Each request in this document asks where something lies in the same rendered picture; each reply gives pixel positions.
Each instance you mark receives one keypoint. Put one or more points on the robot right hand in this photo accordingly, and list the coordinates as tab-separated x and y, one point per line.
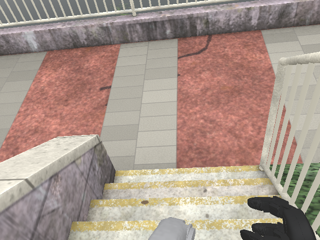
295	223

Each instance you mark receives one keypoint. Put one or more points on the left robot thigh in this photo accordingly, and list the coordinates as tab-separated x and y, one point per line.
173	229

